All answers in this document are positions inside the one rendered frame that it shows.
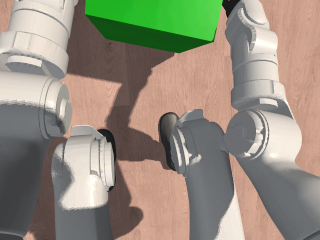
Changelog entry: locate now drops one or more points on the robot right foot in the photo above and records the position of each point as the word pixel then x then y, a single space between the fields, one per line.
pixel 166 125

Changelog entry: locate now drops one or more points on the robot left shin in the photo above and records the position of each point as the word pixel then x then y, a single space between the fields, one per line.
pixel 58 155

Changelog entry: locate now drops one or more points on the robot right upper arm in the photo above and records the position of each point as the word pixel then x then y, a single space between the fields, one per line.
pixel 265 144

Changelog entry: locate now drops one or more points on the robot left upper arm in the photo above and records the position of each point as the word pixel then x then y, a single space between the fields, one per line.
pixel 34 109

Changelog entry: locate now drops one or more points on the carton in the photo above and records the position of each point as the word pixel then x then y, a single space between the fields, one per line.
pixel 169 25

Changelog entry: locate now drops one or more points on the robot left forearm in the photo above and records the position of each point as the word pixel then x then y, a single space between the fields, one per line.
pixel 37 37

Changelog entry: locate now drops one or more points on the robot right forearm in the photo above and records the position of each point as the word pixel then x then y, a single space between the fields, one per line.
pixel 253 51

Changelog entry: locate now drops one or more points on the robot right hand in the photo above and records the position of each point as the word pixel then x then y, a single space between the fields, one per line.
pixel 229 5

